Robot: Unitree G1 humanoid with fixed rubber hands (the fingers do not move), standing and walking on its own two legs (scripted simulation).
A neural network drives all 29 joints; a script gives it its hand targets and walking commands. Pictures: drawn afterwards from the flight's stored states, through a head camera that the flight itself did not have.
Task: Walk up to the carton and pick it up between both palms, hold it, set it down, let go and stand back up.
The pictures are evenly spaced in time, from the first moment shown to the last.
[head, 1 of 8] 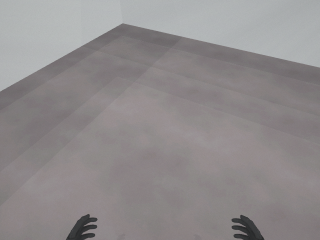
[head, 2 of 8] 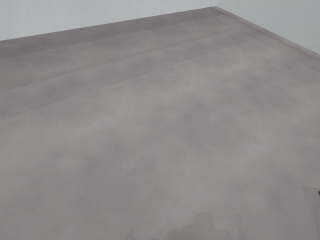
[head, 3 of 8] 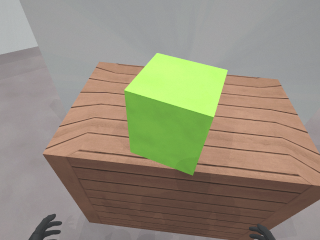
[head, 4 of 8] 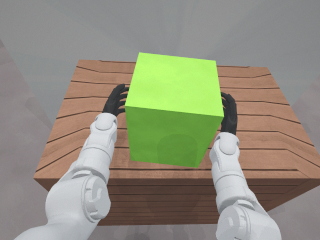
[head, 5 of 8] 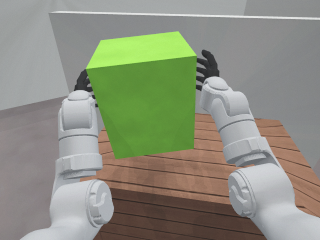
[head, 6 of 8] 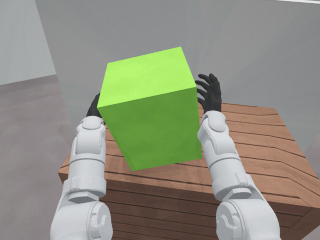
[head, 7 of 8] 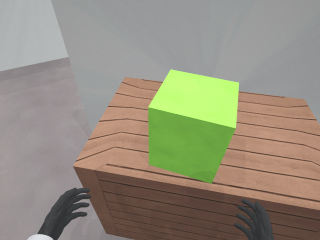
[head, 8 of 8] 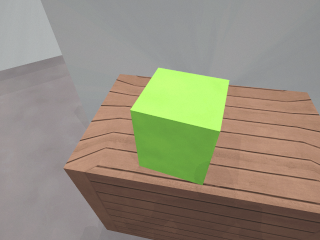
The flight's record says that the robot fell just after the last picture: no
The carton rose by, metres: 0.25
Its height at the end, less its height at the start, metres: +0.00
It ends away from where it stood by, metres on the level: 0.05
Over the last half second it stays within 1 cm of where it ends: yes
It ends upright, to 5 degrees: yes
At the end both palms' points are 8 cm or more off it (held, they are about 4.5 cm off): yes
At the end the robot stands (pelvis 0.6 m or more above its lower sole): yes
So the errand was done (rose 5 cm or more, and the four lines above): yes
